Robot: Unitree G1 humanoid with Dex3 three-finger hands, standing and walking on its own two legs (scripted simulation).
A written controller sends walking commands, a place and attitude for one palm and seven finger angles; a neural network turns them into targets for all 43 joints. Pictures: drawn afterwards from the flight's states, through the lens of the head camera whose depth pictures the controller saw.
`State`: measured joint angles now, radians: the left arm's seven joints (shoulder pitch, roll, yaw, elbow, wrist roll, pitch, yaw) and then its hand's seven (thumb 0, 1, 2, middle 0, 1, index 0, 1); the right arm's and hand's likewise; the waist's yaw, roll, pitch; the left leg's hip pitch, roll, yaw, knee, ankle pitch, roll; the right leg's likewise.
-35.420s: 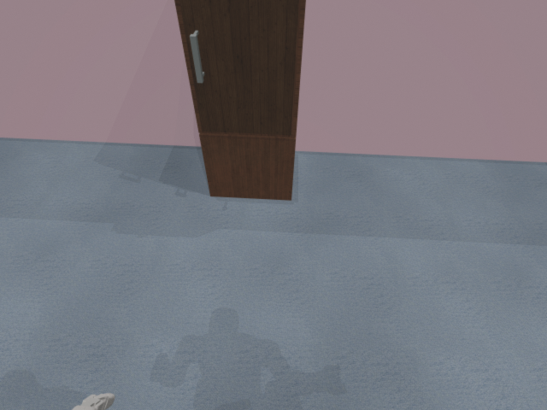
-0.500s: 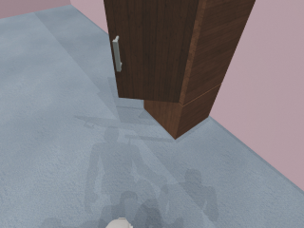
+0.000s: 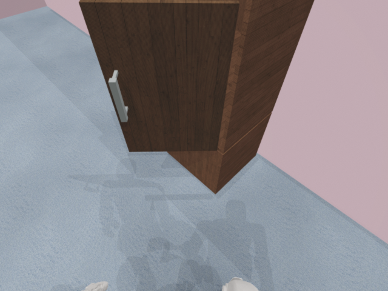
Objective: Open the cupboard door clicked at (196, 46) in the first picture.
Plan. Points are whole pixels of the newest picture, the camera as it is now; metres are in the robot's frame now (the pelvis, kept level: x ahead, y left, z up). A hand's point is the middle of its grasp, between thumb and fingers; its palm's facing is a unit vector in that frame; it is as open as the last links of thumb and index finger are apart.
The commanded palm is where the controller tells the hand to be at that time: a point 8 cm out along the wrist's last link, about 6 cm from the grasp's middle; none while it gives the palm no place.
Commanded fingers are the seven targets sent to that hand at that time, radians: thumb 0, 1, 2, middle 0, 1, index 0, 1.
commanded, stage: take the last steps up to it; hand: left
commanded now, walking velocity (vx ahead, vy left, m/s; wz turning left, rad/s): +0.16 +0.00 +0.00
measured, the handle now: (120, 97) +0.65 +0.26 -0.02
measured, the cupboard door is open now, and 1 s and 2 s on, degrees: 47 47 47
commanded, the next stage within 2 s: come to a stop and stand still in 0.02 s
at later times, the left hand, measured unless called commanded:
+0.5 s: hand out of the picture +0.14 +0.21 -0.19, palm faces +0.09 -0.98 -0.20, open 7.3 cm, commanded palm none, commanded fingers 0.00 0.90 0.90 -0.20 -0.30 -0.20 -0.30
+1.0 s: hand out of the picture +0.09 +0.15 -0.18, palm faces +0.01 -0.98 -0.20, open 7.3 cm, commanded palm none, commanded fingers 0.00 0.90 0.90 -0.20 -0.30 -0.20 -0.30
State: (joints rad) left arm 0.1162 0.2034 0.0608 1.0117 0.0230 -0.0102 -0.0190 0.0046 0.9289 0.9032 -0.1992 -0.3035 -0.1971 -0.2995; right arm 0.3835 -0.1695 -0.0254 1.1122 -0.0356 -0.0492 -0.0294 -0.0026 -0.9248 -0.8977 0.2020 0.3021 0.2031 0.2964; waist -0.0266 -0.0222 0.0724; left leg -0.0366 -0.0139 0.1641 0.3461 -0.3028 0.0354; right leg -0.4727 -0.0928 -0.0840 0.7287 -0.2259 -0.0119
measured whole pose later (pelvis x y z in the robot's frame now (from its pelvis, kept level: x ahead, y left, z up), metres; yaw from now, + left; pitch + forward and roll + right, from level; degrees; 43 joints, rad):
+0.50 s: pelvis +0.10 +0.01 -0.01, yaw +0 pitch -1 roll -1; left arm 0.20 0.20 0.06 1.03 0.01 0.04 0.03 -0.01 0.93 0.90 -0.20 -0.30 -0.20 -0.30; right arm 0.16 -0.18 -0.04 1.01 -0.02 0.02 -0.03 0.01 -0.92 -0.90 0.20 0.30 0.20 0.30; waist 0.03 -0.04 0.07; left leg -0.33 0.01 0.08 0.61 -0.24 0.05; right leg -0.29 -0.04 -0.08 0.75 -0.49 0.00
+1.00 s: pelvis +0.06 -0.03 +0.00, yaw +0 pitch -1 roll +0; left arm 0.25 0.16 0.02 1.06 0.01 0.02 0.01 0.00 0.91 0.90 -0.20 -0.30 -0.20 -0.30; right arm 0.28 -0.21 -0.05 1.09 -0.02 0.06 -0.02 0.01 -0.91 -0.90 0.20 0.30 0.20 0.30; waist -0.02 0.01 0.02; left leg -0.33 0.04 0.03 0.59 -0.27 -0.02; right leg -0.13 -0.02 -0.05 0.49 -0.34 0.00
